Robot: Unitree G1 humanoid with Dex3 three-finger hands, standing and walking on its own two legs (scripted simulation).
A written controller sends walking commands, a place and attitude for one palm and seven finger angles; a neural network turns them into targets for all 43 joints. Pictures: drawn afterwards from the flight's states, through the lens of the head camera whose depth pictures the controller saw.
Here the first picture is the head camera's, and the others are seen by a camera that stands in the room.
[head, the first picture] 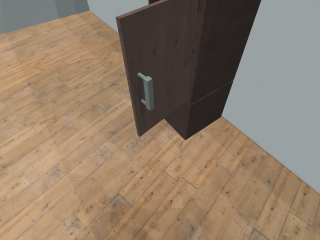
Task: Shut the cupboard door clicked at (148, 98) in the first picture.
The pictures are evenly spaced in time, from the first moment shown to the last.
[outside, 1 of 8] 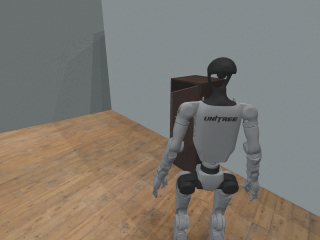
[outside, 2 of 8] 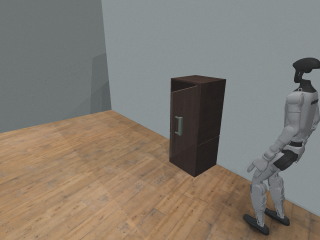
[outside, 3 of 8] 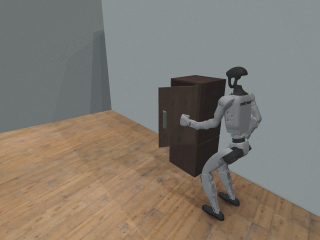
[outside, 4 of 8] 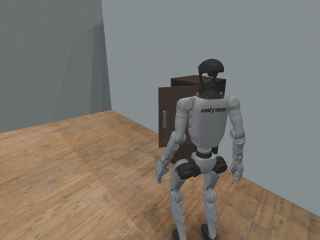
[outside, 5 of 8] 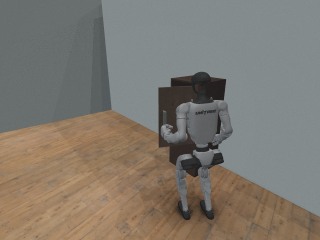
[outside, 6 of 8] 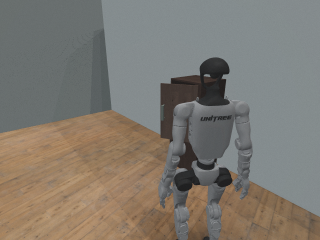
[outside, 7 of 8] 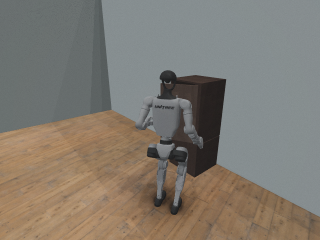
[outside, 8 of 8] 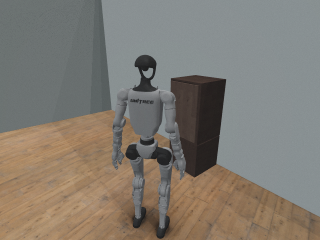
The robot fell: no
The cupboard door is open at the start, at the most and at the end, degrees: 98 98 0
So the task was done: yes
